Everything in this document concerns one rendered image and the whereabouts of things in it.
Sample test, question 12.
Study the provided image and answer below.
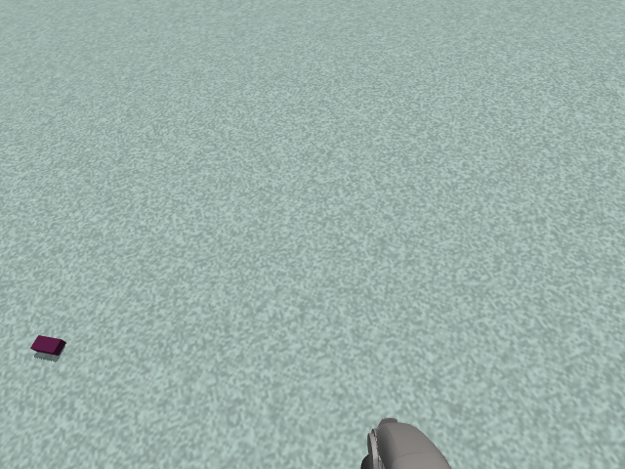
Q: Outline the small box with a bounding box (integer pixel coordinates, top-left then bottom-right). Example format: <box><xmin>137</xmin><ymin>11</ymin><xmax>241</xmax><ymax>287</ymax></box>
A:
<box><xmin>30</xmin><ymin>335</ymin><xmax>66</xmax><ymax>356</ymax></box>

